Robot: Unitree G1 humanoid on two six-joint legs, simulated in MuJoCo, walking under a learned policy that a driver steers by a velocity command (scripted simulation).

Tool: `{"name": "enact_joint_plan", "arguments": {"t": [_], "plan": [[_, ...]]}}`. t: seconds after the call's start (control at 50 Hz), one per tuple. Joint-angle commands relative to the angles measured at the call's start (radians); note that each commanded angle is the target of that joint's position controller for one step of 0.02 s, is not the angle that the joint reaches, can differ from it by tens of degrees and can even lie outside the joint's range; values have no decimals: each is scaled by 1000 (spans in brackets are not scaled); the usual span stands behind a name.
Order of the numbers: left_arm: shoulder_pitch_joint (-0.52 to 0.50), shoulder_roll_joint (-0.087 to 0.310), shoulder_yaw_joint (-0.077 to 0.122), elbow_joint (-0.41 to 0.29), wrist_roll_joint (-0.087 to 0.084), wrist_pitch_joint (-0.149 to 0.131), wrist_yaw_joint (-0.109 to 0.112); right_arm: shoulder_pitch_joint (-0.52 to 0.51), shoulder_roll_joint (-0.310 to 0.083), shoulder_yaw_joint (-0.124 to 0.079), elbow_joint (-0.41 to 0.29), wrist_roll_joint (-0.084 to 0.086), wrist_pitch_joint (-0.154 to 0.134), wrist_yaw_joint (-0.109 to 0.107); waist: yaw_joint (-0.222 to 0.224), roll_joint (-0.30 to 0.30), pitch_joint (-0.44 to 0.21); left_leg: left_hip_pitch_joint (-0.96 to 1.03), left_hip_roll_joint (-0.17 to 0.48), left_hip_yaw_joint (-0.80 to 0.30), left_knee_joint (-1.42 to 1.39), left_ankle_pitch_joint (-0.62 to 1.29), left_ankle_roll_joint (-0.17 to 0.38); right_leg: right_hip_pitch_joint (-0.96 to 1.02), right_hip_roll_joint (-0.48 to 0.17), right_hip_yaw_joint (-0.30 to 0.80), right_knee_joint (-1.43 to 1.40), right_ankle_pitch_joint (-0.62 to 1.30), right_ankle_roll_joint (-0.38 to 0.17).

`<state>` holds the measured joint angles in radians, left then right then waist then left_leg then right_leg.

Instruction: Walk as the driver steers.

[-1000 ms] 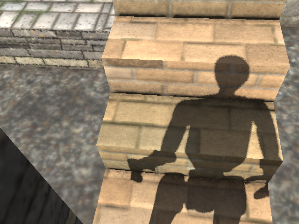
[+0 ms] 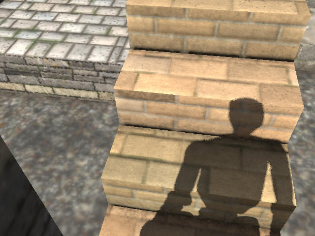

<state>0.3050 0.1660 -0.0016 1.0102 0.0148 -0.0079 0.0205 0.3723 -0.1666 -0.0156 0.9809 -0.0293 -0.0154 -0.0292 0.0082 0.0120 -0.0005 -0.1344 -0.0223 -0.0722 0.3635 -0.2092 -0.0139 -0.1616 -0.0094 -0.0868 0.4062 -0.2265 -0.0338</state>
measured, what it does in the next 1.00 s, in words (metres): stands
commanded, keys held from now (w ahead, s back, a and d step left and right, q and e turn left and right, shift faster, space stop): w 1.00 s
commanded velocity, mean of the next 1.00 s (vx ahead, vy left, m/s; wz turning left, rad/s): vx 0.39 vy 0.00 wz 0.00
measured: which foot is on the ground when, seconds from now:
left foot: down 0.00-1.00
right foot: down 0.00-1.00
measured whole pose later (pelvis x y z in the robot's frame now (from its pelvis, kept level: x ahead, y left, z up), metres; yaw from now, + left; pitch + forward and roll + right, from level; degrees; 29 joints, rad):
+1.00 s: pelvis +0.02 +0.01 +0.01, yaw +0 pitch -1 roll +0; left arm 0.18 0.19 -0.03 0.89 0.00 -0.05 0.02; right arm 0.14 -0.17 0.02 0.88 -0.03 -0.04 -0.01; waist 0.01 0.00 0.01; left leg -0.05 -0.02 -0.07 0.22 -0.15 0.00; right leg -0.08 -0.01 -0.08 0.26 -0.17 -0.01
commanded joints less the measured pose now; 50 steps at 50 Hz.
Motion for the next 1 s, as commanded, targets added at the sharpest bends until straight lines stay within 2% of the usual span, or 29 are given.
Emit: {"name": "enact_joint_plan", "arguments": {"t": [0.02, 0.06, 0.14, 0.18, 0.2, 0.26, 0.28, 0.3, 0.36, 0.54, 0.74, 0.78, 0.8, 0.86, 0.88, 1.0], "plan": [[23, 92, 13, -36, 1, -7, 4, 55, -66, -8, -27, -3, -3, -4, 2, -41, 61, -26, 58, -55, -64, 31, 22, -43, -114, 133, -151, -73, -22], [-11, 93, 8, -52, 4, -4, 5, 31, -58, 0, -40, -8, -2, -2, -1, -57, 91, -29, 56, -42, -63, 32, 26, -69, -123, 153, -191, -149, -28], [-22, 112, 6, -65, -2, -16, 3, 17, -67, 7, -54, -5, -17, 0, 3, -41, 70, -31, 55, -34, -60, 58, 29, -21, -124, 158, -197, -96, -46], [-25, 117, 5, -71, -4, -23, 2, 7, -71, 10, -62, -3, -26, 0, 5, -32, 60, -38, 56, -31, -56, 72, 32, 10, -121, 152, -183, -33, -55], [3, 112, 7, -61, -11, -32, 9, 0, -67, 9, -75, -5, -25, 6, -5, -26, 53, -36, 64, -29, -67, 83, 28, 30, -125, 139, -148, 78, -49], [-16, 110, 6, -78, -15, -44, 10, -29, -67, 13, -95, 5, -29, 8, -3, -20, 25, -42, 67, -29, -66, 125, 31, 84, -118, 108, -90, 289, -44], [-23, 110, 5, -84, -15, -46, 10, -38, -69, 13, -101, 6, -30, 8, -3, -20, 15, -33, 68, -29, -64, 140, 31, 93, -117, 103, -81, 331, -43], [-31, 110, 8, -91, -15, -47, 10, -40, -76, 12, -100, 4, -31, 9, 1, -46, 12, -39, 76, -29, -50, 173, 33, 99, -110, 90, -69, 358, -36], [-46, 112, 7, -109, -16, -49, 9, -70, -79, 13, -116, 6, -34, 9, 1, -17, -6, -16, 82, -29, -44, 222, 28, 105, -110, 84, -63, 405, -31], [-115, 112, 1, -158, -13, -54, 3, -166, -85, 16, -153, 3, -36, 16, 0, -8, -22, 29, 94, -40, -69, 262, 23, 105, -114, 80, -82, 395, -13], [-166, 115, -7, -192, -9, -55, -4, -239, -95, 19, -172, -3, -37, 28, 1, -13, -29, 43, 100, -50, -114, 225, 17, 106, -122, 82, -117, 317, 4], [-168, 116, -8, -194, -9, -55, -5, -245, -98, 19, -172, -3, -37, 30, 1, -15, -30, 43, 99, -52, -119, 213, 18, 106, -124, 82, -120, 300, 6], [-161, 102, -11, -189, -19, -53, 0, -271, -70, 26, -180, 2, -36, 26, 4, -46, -16, 52, 104, -77, -152, 215, 17, 92, -118, 83, -149, 313, 17], [-149, 116, -5, -188, -13, -54, 3, -263, -96, 18, -162, 2, -38, 22, 6, -11, -33, 66, 98, -71, -154, 215, 14, 119, -118, 90, -157, 299, 19], [-141, 117, -6, -181, -11, -55, 3, -260, -84, 21, -163, 2, -39, 20, 0, 12, -31, 69, 90, -66, -163, 198, 14, 118, -117, 94, -164, 282, 11], [-149, 109, -5, -176, -10, -58, 2, -271, -83, 18, -156, -1, -43, 22, -2, -12, -20, 69, 93, -68, -173, 185, 16, 105, -116, 91, -178, 245, 14]]}}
